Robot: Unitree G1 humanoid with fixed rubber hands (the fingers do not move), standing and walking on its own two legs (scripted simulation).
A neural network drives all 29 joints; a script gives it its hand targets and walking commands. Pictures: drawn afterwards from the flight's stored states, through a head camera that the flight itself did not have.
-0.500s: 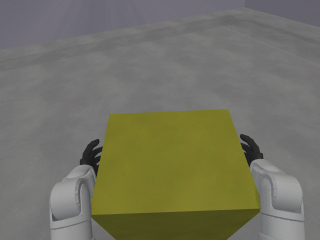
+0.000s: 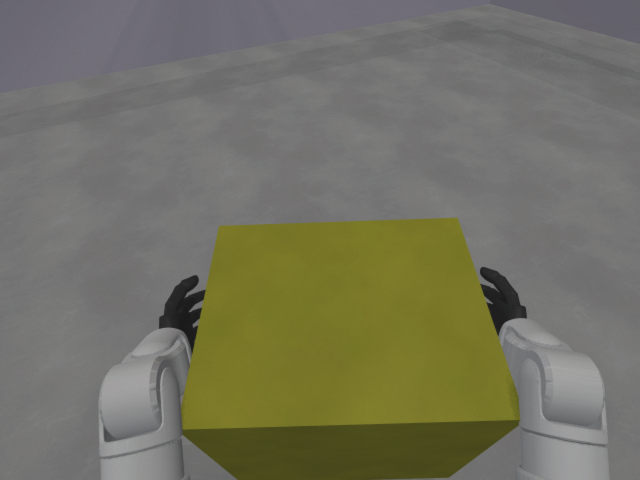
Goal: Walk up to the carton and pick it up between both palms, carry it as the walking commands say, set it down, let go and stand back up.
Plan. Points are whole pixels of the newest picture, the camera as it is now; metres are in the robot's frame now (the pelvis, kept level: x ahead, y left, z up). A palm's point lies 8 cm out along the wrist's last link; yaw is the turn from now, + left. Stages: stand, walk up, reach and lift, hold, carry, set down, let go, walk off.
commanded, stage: carry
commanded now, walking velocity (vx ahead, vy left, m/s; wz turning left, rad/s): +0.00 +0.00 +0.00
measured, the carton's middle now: (341, 360) +0.26 +0.00 +0.02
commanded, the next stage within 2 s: none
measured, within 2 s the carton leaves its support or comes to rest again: neither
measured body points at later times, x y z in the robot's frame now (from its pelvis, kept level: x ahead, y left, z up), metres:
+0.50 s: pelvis +0.00 +0.00 +0.00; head -0.03 -0.01 +0.45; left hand +0.26 +0.19 +0.09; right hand +0.27 -0.20 +0.08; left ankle +0.01 +0.13 -0.73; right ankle +0.03 -0.14 -0.73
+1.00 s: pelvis +0.00 +0.00 +0.00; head -0.04 -0.01 +0.45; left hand +0.26 +0.18 +0.09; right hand +0.26 -0.20 +0.09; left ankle +0.01 +0.13 -0.73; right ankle +0.03 -0.14 -0.73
